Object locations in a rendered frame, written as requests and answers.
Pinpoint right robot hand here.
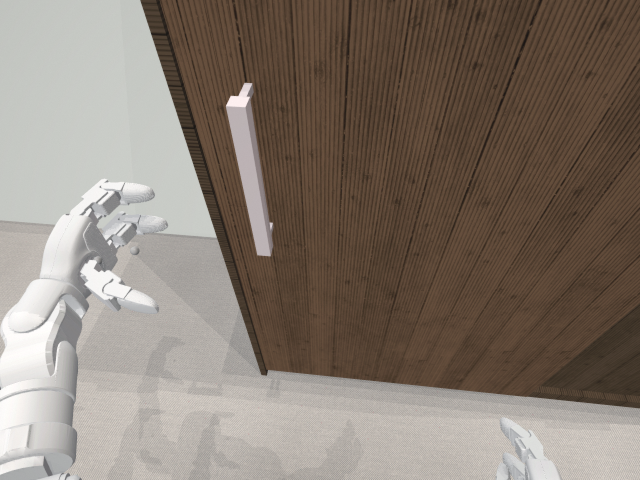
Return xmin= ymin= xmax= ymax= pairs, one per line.
xmin=495 ymin=417 xmax=562 ymax=480

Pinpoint handle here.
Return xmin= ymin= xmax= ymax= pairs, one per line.
xmin=226 ymin=83 xmax=274 ymax=256

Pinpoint left robot hand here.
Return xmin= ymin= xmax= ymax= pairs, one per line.
xmin=39 ymin=179 xmax=168 ymax=314

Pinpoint wardrobe door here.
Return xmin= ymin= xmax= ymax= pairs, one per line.
xmin=540 ymin=303 xmax=640 ymax=396
xmin=160 ymin=0 xmax=640 ymax=397

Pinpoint robot left forearm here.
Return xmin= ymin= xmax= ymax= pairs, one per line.
xmin=0 ymin=279 xmax=89 ymax=480

